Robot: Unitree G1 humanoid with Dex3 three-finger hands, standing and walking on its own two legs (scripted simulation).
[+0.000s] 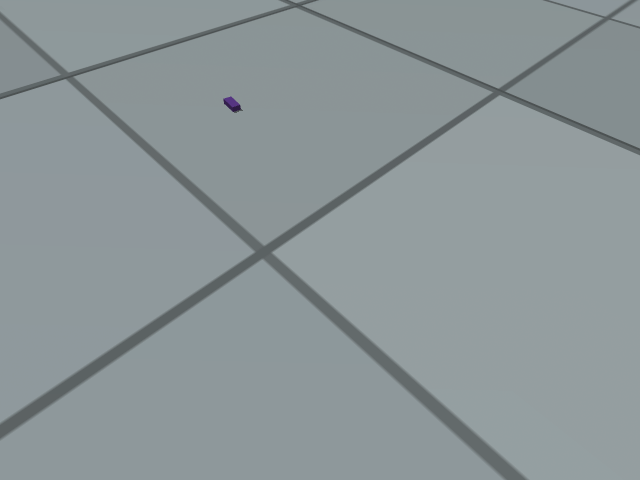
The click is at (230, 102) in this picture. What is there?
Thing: flat box
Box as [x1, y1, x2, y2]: [223, 97, 240, 111]
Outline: 223,99 224,103 232,111 240,109 239,104 231,97
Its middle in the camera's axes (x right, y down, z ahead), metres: -0.51 -0.78 +2.30
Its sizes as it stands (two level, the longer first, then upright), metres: 0.111 0.050 0.031
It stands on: the floor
